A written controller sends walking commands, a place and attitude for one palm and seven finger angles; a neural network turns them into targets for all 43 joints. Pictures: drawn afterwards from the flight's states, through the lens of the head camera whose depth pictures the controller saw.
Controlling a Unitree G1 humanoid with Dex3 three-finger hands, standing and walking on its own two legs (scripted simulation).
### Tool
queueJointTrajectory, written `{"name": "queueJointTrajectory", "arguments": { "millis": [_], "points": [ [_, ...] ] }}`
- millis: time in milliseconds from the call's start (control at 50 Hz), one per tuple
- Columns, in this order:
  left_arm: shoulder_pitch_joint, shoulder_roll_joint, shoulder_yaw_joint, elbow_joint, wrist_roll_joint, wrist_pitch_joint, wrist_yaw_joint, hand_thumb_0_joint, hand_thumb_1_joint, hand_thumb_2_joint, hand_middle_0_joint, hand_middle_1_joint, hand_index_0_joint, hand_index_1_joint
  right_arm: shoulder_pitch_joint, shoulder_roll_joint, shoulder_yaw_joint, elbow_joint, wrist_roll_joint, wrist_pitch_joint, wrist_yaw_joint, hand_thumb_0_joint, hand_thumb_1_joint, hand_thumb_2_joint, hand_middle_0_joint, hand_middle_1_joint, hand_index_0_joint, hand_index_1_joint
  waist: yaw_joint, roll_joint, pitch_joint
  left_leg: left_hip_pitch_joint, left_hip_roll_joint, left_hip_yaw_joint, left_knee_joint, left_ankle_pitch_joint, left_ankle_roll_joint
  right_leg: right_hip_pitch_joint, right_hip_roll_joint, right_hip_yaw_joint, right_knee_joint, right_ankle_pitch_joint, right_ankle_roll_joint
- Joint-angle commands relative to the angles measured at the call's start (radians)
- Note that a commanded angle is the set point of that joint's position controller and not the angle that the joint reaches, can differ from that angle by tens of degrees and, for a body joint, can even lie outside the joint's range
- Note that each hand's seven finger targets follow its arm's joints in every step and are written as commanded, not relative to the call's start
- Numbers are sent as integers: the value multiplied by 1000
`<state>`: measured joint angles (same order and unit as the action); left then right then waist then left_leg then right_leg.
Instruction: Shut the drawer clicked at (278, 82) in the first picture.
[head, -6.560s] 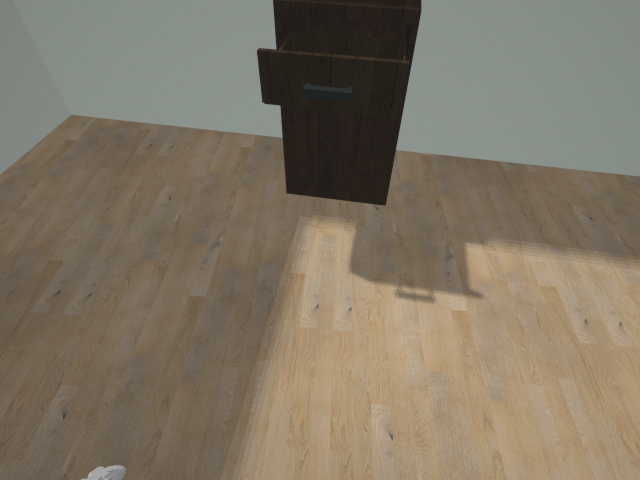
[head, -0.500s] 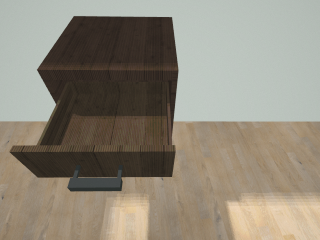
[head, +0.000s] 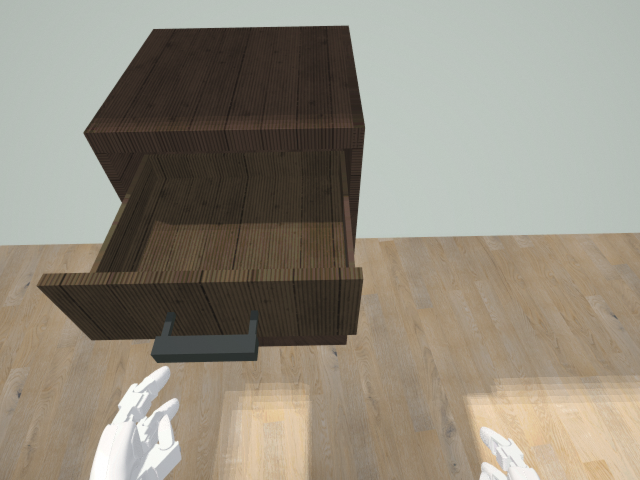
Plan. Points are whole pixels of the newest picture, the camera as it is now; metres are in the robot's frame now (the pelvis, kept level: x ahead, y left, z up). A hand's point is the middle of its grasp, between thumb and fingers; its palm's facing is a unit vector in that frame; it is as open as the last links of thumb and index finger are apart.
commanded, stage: raise the hand and make a fist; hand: left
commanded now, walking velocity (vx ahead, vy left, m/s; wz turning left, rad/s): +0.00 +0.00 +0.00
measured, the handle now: (209, 333) +0.33 +0.17 -0.03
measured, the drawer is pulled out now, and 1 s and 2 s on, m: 0.28 0.28 0.28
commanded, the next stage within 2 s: bring the fist close to the handle in 1.68 s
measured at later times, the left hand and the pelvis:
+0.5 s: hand (191, 453) +0.16 +0.15 +0.01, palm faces +0.07 -1.00 -0.04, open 4.4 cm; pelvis -0.02 -0.03 -0.05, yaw +1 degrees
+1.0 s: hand (186, 470) +0.14 +0.14 +0.05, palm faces +0.06 -1.00 +0.01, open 3.1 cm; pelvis +0.00 +0.00 -0.04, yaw +1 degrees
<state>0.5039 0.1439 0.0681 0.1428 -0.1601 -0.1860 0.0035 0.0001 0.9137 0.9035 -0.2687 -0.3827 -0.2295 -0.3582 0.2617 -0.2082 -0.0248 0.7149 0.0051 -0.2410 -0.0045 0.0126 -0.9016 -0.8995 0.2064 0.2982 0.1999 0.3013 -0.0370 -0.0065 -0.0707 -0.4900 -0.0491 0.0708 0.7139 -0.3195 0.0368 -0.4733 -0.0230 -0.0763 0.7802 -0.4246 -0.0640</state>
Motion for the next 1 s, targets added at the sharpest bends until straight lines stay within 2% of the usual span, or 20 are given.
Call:
{"name": "queueJointTrajectory", "arguments": {
  "millis": [0,60,80,100,120,160,200,240,280,300,320,340,400,440,500,540,620,720,780,980],
  "points": [
    [42,73,59,-275,-51,-351,-111,0,900,900,-440,-560,-440,-560,-159,-138,-52,-221,-11,-71,-17,0,-900,-900,200,300,200,300,62,-90,-192,-169,42,-82,170,75,-26,-167,13,73,46,94,39],
    [-61,97,45,-376,-49,-513,-130,0,900,900,-500,-625,-500,-625,-187,-127,-49,-247,-2,-81,-8,0,-900,-900,200,300,200,300,44,35,-145,-293,47,-89,255,-107,-27,-345,14,121,91,-193,23],
    [-85,102,38,-384,-46,-561,-143,0,900,900,-520,-647,-520,-647,-187,-120,-47,-250,0,-84,-6,0,-900,-900,200,300,200,300,34,37,-133,-345,45,-86,296,-146,-25,-374,7,151,93,-259,22],
    [-52,121,66,-353,-56,-566,-149,0,900,900,-540,-668,-540,-668,-180,-124,-48,-266,4,-81,-10,0,-900,-900,200,300,200,300,39,13,-151,-373,45,-85,314,-171,-20,-358,3,181,77,-308,23],
    [-30,141,84,-327,-61,-540,-157,0,900,900,-560,-690,-560,-690,-173,-130,-48,-278,13,-72,-12,0,-900,-900,200,300,200,300,44,19,-144,-392,46,-82,323,-186,-18,-342,-4,210,51,-340,23],
    [-36,132,48,-328,-85,-451,-188,0,900,900,-600,-733,-600,-733,-168,-136,-34,-333,34,-55,-22,0,-900,-900,200,300,200,300,35,-17,-145,-413,38,-70,330,-224,-10,-287,-22,265,-17,-426,44],
    [-50,150,45,-384,-101,-354,-203,0,900,900,-640,-777,-640,-777,-151,-136,-24,-370,49,-38,-41,0,-900,-900,200,300,200,300,33,-15,-154,-394,37,-69,318,-225,-2,-245,-25,277,-60,-456,52],
    [-63,161,52,-435,-107,-284,-196,0,900,900,-680,-820,-680,-820,-136,-130,-15,-380,55,-26,-54,0,-900,-900,200,300,200,300,25,-4,-156,-378,40,-73,315,-209,1,-222,-29,285,-87,-438,64],
    [-60,172,79,-467,-107,-259,-180,0,900,900,-720,-863,-720,-863,-126,-119,-10,-375,50,-24,-62,0,-900,-900,200,300,200,300,28,-8,-167,-365,47,-87,304,-177,0,-188,-34,278,-87,-366,73],
    [-54,153,70,-481,-107,-259,-174,0,900,900,-740,-885,-740,-885,-126,-114,-8,-369,47,-28,-62,0,-900,-900,200,300,200,300,24,9,-163,-348,50,-93,296,-150,0,-187,-33,262,-77,-298,74],
    [-28,176,105,-472,-101,-259,-163,0,900,900,-760,-907,-760,-907,-118,-115,-9,-357,43,-27,-63,0,-900,-900,200,300,200,300,31,-14,-182,-340,54,-99,290,-122,-2,-171,-28,246,-59,-237,78],
    [-1,142,77,-462,-98,-261,-164,0,900,900,-780,-928,-780,-928,-120,-111,-7,-356,40,-29,-61,0,-900,-900,200,300,200,300,29,-4,-172,-332,55,-102,283,-99,-2,-170,-29,231,-46,-168,80],
    [65,122,79,-423,-97,-270,-174,0,900,900,-840,-993,-840,-993,-115,-111,-10,-339,34,-31,-52,0,-900,-900,200,300,200,300,32,-6,-164,-317,54,-113,262,-34,-5,-128,-34,204,-15,21,91],
    [113,107,65,-410,-88,-274,-179,0,900,900,-880,-1037,-880,-1037,-112,-112,-14,-336,33,-26,-47,0,-900,-900,200,300,200,300,31,-31,-167,-302,51,-114,253,-6,-3,-109,-37,199,-10,94,105],
    [164,106,55,-467,-89,-292,-184,0,900,900,-940,-1102,-940,-1102,-110,-111,-23,-343,31,-27,-44,0,-900,-900,200,300,200,300,42,-10,-202,-264,48,-110,235,32,-1,-82,-33,170,11,176,99],
    [186,106,61,-480,-88,-307,-176,0,900,900,-980,-1145,-980,-1145,-111,-111,-29,-341,31,-21,-45,0,-900,-900,200,300,200,300,40,-52,-200,-265,48,-112,230,47,-1,-67,-30,164,20,223,102],
    [267,88,36,-553,-77,-348,-154,0,900,900,-1060,-1232,-1060,-1232,-117,-107,-41,-346,27,-16,-38,0,-900,-900,200,300,200,300,53,-15,-226,-214,49,-107,217,105,2,-78,-11,114,55,287,78],
    [315,67,-15,-589,-58,-357,-142,0,900,900,-1160,-1340,-1160,-1340,-123,-111,-44,-365,30,4,-35,0,-900,-900,200,300,200,300,39,-13,-189,-200,52,-104,209,93,6,-131,8,87,61,220,65],
    [333,56,-52,-648,-55,-347,-141,0,900,900,-1220,-1405,-1220,-1405,-118,-113,-40,-396,30,11,-30,0,-900,-900,200,300,200,300,37,14,-204,-186,52,-106,201,83,10,-146,17,68,68,175,54],
    [368,39,-120,-767,-17,-257,-89,0,900,900,-1400,-1600,-1400,-1600,-112,-108,-17,-470,33,52,-20,0,-900,-900,200,300,200,300,40,29,-166,-159,62,-122,161,24,9,-175,36,22,65,72,40]
  ]
}}
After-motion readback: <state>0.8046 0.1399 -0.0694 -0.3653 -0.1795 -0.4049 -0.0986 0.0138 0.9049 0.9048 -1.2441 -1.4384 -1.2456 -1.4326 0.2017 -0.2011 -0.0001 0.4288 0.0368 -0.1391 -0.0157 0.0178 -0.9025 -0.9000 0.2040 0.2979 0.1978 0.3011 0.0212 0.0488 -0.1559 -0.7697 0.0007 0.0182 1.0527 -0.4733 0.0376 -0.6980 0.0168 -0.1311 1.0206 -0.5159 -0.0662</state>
